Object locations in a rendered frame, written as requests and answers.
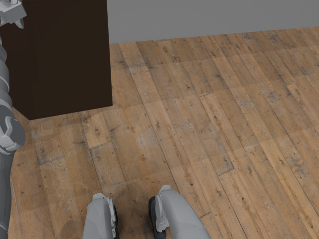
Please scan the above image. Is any robot left upper arm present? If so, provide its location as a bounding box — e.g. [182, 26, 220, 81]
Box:
[0, 104, 25, 239]

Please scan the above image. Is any robot left hand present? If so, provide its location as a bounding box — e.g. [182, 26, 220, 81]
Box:
[0, 0, 27, 29]

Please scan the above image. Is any robot thigh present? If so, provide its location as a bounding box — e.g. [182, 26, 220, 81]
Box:
[82, 197, 116, 239]
[155, 189, 211, 239]

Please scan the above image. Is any robot left thigh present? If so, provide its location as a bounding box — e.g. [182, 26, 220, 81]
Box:
[82, 197, 116, 239]

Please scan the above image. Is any cabinet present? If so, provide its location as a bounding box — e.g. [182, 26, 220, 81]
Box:
[0, 0, 113, 120]

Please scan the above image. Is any left robot forearm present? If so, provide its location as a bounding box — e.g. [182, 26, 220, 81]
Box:
[0, 36, 12, 111]

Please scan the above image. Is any robot right thigh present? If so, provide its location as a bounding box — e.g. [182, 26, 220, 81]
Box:
[155, 189, 211, 239]

